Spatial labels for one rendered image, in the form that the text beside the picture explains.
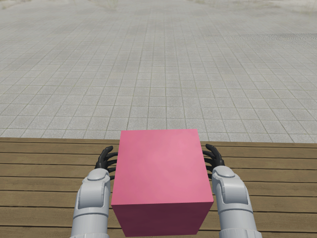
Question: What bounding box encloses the left robot forearm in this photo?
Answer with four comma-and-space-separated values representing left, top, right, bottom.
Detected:
70, 168, 110, 238

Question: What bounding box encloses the carton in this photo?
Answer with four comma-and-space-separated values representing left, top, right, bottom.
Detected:
111, 129, 214, 237

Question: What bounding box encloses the left robot hand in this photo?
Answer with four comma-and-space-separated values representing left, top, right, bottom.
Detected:
95, 146, 118, 180

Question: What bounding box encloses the right robot forearm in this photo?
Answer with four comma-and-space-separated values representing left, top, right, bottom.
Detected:
211, 166, 263, 238

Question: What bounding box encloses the right robot hand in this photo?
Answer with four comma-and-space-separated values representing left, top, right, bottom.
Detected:
202, 144, 225, 179

